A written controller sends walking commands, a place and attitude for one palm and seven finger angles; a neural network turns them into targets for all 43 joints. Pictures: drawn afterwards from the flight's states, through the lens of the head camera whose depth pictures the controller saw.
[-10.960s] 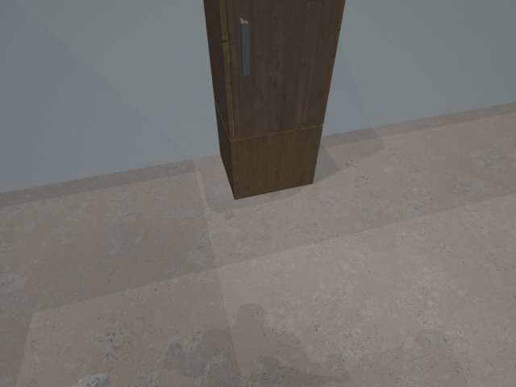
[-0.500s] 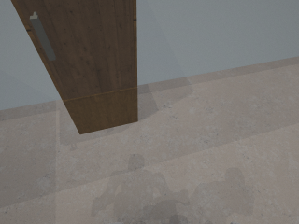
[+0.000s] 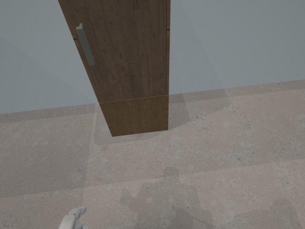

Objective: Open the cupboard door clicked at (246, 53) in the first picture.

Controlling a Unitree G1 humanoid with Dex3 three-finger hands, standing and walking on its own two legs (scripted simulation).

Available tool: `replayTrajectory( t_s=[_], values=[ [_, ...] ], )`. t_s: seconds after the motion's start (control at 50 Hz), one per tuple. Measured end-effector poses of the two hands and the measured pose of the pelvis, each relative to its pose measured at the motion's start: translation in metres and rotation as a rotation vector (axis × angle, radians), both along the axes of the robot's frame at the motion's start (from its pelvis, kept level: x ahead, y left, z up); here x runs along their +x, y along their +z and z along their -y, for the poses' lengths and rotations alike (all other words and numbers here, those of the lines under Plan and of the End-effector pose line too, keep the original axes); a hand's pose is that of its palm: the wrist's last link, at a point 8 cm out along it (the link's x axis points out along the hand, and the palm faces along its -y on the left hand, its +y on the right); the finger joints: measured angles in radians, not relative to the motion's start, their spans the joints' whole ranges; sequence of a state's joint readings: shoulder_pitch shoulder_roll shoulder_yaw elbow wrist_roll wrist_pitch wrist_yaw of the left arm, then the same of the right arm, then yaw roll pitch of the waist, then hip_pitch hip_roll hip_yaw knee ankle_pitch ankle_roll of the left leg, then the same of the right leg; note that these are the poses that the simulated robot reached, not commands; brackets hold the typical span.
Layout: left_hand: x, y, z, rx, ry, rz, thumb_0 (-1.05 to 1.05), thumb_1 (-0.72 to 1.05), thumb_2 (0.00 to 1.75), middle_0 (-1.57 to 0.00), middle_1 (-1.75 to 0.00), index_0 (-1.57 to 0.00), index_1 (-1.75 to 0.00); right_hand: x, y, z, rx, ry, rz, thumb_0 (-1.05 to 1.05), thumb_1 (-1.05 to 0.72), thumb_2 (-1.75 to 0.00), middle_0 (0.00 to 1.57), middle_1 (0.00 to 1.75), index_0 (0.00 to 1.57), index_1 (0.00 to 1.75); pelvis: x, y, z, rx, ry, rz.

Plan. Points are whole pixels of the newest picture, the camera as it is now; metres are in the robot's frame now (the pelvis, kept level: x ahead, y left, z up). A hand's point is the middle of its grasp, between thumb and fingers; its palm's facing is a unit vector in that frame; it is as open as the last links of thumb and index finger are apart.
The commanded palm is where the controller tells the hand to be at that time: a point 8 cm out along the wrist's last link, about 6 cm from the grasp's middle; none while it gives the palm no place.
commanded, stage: turn to face it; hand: left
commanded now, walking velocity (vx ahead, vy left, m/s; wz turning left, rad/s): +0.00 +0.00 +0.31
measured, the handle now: (86, 44) +0.84 +0.32 +0.06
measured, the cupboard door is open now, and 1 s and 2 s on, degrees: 0 0 0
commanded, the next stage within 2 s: take the last steps up to it in 0.14 s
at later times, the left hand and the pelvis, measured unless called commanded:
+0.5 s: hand out of the picture -0.08 +0.23 -0.17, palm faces +0.23 -0.95 -0.21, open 7.4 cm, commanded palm none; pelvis -0.02 +0.04 +0.01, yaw +9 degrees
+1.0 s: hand (99, 204) +0.22 +0.19 -0.16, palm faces +0.17 -0.96 -0.20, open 7.4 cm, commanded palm none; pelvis +0.14 +0.00 -0.01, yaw +10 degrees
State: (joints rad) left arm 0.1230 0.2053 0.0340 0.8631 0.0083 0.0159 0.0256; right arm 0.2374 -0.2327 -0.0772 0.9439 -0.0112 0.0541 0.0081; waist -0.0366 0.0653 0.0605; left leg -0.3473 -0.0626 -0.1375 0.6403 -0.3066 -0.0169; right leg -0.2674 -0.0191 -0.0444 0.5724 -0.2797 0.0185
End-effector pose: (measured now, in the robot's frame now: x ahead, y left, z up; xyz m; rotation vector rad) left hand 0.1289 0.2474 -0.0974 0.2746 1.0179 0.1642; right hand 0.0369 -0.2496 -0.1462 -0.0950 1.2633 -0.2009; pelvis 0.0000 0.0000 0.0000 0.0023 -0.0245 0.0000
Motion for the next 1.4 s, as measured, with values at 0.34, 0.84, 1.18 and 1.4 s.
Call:
replayTrajectory(
  t_s=[0.34,0.84,1.18,1.4],
  values=[
    [-0.157,-0.016,0.005,-0.074,0.254,-0.216,0.0,0.9,0.9,-0.2,-0.3,-0.21,-0.3,0.014,0.017,0.0,-0.036,0.193,-0.072,0.0,-0.91,-0.9,0.19,0.3,0.2,0.3,-0.022,0.013,-0.001,0.023,0.148,-0.009],
    [-0.018,-0.033,-0.026,-0.127,0.188,-0.207,0.0,0.91,0.9,-0.19,-0.3,-0.2,-0.3,-0.031,0.009,-0.072,0.04,0.089,-0.314,0.0,-0.9,-0.9,0.2,0.3,0.2,0.3,0.078,0.003,-0.032,0.012,0.158,0.001],
    [0.063,-0.017,0.014,-0.085,0.269,-0.177,-0.02,0.94,0.9,-0.2,-0.3,-0.2,-0.3,0.213,0.011,-0.014,0.009,0.176,-0.028,0.0,-0.91,-0.9,0.19,0.3,0.2,0.3,0.195,0.013,0.006,0.005,0.181,0.004],
    [0.03,-0.03,0.04,-0.214,0.395,-0.382,0.0,0.91,0.9,-0.2,-0.3,-0.2,-0.3,0.339,0.021,-0.075,0.045,0.31,0.065,0.0,-0.91,-0.9,0.19,0.3,0.2,0.3,0.258,0.015,-0.021,-0.017,0.197,-0.01]
  ],
)
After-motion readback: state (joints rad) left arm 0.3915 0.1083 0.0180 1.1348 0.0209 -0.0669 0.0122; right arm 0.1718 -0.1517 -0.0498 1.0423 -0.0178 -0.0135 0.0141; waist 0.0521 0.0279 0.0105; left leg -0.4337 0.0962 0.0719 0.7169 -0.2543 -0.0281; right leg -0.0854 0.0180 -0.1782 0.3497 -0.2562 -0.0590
